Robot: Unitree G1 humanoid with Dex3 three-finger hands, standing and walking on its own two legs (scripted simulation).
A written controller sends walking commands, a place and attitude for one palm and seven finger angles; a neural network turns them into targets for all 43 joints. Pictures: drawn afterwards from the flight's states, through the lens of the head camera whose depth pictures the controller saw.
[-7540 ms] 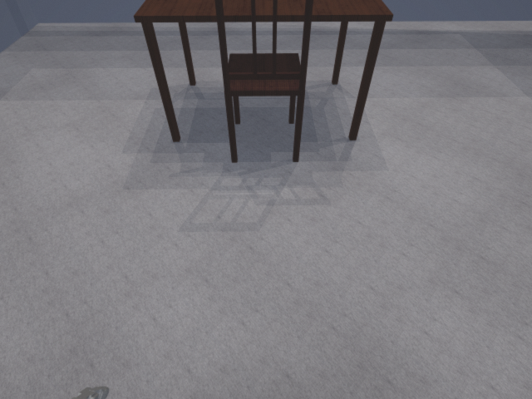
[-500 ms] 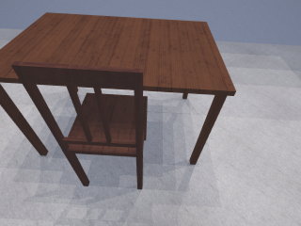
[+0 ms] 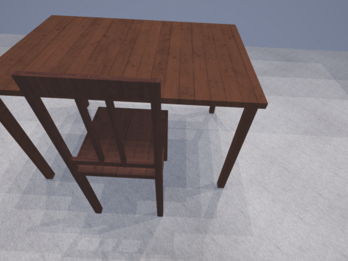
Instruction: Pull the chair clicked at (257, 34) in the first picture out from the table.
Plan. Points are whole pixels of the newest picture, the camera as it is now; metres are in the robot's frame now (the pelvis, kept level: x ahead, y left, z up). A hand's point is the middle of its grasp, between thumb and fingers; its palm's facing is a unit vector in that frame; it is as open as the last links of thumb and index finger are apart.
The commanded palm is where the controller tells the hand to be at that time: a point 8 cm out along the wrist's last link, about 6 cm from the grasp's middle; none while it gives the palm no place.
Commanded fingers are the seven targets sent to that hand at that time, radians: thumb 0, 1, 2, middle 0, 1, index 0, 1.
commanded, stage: look again from close up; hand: left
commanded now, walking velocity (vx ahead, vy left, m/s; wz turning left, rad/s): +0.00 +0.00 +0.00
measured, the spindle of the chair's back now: (91, 132) +0.51 +0.32 -0.07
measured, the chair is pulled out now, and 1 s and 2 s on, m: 0.00 0.00 0.00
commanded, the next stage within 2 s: shuffle to correct the standing spot in 1.88 s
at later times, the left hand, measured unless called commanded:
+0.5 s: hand out of the picture -0.02 +0.14 -0.18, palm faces +0.04 -0.99 -0.15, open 7.4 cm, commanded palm none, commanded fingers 0.00 0.90 0.90 -0.20 -0.30 -0.20 -0.30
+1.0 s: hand out of the picture -0.03 +0.14 -0.18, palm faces +0.06 -0.99 -0.15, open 7.4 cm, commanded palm none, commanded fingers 0.00 0.90 0.90 -0.20 -0.30 -0.20 -0.30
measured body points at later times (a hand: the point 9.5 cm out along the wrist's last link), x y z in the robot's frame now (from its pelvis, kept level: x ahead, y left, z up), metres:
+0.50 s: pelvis -0.01 -0.01 +0.00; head +0.00 -0.01 +0.45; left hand -0.03 +0.19 -0.16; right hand -0.02 -0.22 -0.16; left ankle +0.01 +0.10 -0.74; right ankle +0.02 -0.15 -0.74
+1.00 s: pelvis +0.00 -0.02 +0.00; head +0.00 -0.01 +0.45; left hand -0.03 +0.19 -0.16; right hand -0.01 -0.23 -0.16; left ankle +0.01 +0.10 -0.74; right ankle +0.02 -0.15 -0.74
